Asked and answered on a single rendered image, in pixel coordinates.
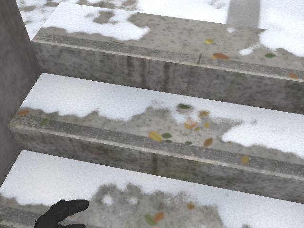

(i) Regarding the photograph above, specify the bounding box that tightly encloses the left robot hand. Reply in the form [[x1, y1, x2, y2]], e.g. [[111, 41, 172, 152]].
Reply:
[[34, 199, 89, 228]]

